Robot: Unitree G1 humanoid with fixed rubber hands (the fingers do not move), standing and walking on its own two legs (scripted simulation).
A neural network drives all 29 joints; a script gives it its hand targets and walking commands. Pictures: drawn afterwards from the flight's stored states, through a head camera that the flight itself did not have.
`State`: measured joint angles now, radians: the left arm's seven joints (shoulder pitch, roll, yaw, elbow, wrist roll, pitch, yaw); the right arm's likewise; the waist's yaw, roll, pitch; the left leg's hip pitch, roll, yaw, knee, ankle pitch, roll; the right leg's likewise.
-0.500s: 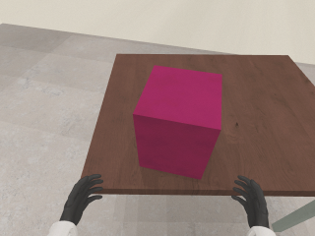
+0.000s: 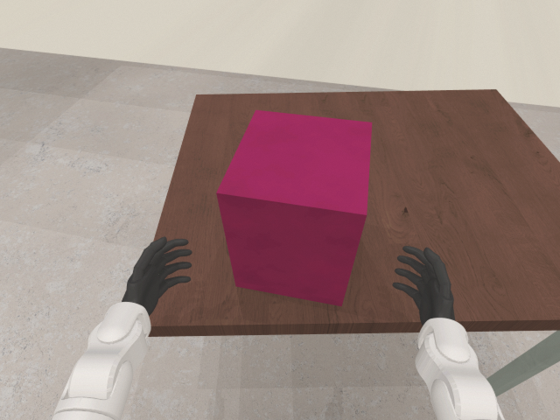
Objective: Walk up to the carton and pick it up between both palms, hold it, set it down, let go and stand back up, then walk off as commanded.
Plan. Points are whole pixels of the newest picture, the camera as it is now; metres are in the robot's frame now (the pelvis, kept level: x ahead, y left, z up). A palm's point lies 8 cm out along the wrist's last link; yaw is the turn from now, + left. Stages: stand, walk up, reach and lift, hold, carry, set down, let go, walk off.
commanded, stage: reach and lift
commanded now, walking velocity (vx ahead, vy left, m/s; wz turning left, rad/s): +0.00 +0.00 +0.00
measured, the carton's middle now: (299, 209) +0.46 -0.03 +0.03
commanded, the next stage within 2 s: none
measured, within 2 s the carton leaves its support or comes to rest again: neither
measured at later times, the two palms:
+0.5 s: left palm (145, 231) +0.36 +0.20 +0.10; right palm (429, 249) +0.32 -0.19 +0.09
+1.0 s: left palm (164, 167) +0.43 +0.18 +0.15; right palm (434, 195) +0.38 -0.21 +0.13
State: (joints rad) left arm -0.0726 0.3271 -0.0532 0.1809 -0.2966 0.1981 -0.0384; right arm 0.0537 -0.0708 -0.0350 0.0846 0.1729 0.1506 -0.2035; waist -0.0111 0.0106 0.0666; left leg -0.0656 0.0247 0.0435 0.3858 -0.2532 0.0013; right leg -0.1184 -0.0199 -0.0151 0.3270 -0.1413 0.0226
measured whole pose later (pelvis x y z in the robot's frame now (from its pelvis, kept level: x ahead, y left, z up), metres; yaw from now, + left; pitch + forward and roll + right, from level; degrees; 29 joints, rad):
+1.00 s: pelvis +0.00 +0.00 +0.00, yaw +0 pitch +2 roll -1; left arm -0.84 0.36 0.03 0.71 -0.22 0.43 -0.02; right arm -0.69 -0.18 -0.08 0.61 0.27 0.30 -0.20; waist -0.09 -0.02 0.00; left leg -0.20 0.03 0.05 0.40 -0.24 0.00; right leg -0.23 -0.01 -0.01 0.29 -0.10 0.03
